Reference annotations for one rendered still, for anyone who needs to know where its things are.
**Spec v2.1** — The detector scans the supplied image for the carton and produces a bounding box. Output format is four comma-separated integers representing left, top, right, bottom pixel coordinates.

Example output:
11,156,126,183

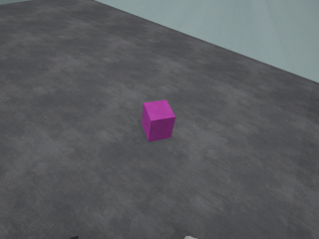
142,100,175,142

